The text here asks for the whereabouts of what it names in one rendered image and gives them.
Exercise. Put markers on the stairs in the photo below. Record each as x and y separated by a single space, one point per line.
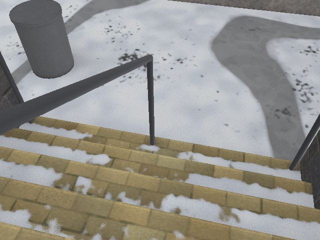
62 180

